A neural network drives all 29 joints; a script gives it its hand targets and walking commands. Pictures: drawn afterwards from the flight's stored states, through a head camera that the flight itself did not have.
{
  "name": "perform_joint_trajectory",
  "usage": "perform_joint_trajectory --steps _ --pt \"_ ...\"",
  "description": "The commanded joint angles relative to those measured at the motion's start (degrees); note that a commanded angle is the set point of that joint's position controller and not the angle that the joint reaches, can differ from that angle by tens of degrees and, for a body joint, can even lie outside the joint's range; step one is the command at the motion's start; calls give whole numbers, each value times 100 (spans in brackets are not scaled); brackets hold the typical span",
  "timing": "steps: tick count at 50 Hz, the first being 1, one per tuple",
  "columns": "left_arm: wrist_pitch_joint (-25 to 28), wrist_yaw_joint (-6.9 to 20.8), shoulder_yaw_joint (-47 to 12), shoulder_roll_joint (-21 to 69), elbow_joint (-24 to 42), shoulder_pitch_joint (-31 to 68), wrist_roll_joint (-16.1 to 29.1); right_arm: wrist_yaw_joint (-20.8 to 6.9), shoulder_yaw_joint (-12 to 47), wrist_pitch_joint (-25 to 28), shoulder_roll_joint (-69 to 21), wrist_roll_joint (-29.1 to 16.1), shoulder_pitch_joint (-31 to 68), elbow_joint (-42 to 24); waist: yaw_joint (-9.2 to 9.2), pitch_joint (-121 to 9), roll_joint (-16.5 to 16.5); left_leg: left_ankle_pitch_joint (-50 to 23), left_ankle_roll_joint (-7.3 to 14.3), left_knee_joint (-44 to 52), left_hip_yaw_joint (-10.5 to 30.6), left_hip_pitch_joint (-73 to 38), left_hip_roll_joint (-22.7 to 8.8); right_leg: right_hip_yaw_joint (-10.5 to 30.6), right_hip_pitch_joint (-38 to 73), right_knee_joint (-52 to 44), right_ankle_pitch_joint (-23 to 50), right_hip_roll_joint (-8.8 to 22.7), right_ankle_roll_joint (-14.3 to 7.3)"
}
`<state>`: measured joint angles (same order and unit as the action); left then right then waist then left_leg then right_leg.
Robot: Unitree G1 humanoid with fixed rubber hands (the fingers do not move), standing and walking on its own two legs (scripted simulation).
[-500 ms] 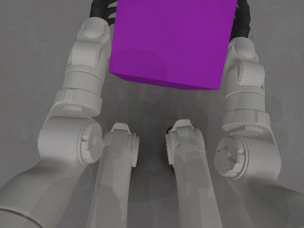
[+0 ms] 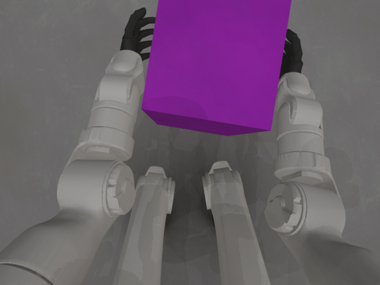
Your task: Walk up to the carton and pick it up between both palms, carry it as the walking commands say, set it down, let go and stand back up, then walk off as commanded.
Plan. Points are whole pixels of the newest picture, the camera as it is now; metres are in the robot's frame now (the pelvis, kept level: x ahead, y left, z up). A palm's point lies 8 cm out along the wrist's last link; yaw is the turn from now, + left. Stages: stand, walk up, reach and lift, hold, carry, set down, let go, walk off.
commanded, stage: reach and lift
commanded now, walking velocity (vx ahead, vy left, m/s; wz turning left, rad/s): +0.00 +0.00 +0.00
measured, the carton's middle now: (206, 70) +0.51 -0.06 -0.14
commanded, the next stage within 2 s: none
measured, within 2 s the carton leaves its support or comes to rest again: neither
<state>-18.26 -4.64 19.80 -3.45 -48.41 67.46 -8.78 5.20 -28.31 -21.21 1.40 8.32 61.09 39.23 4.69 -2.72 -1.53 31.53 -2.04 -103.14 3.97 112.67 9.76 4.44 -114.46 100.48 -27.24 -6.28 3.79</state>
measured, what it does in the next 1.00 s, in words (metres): rises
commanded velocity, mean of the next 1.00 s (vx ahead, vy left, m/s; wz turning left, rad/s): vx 0.00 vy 0.00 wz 0.00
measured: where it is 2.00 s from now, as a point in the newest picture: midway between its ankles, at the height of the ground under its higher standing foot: (186, 217)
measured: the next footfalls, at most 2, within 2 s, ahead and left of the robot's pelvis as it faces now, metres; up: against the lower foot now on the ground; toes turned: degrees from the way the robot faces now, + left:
none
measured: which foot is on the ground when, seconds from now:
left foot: down 0.00-1.00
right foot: down 0.00-1.00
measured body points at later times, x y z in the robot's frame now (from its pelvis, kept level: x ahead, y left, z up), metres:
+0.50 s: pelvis +0.01 +0.00 +0.06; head +0.26 -0.01 +0.44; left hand +0.52 +0.09 -0.01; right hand +0.47 -0.20 -0.01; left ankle +0.10 +0.11 -0.46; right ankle +0.12 -0.13 -0.46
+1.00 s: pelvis +0.03 +0.00 +0.12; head +0.23 +0.00 +0.53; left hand +0.49 +0.10 +0.06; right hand +0.45 -0.19 +0.06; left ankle +0.10 +0.11 -0.46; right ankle +0.12 -0.13 -0.46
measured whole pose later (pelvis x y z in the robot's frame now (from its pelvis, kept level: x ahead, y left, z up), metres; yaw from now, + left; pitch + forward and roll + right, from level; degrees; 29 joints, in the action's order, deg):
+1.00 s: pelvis +0.03 +0.00 +0.12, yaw +0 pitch +33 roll +0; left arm -15.7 -3.6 19.6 2.1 -44.4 48.3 -9.2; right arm 4.2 -26.5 -19.0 -4.0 9.6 43.3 36.2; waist 5.0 -8.0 -2.0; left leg 28.3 -0.6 -79.5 6.1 83.5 9.2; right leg 6.2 -85.1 77.3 -24.9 -5.6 3.0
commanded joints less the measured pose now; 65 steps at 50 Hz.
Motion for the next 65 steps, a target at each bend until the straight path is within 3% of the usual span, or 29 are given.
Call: perform_joint_trajectory --steps 1,35,65 --pt "119 1195 -2346 6266 164 3565 582 -1439 3230 193 -6104 -826 4432 -367 214 -6550 -143 -1282 158 1218 -603 -2910 213 -884 4196 -842 1661 -274 -121" --pt "244 1208 -2518 6750 277 2270 514 -1511 3411 316 -6532 -652 2998 -364 223 -5936 -196 -1560 126 2715 -328 -4591 122 -692 5380 -2280 1750 -230 -178" --pt "471 1321 -2784 6862 599 803 406 -1553 3638 485 -6855 -450 1409 -409 191 -4958 -69 -1791 179 4351 -33 -5991 -40 -343 7114 -3928 2104 -60 -208"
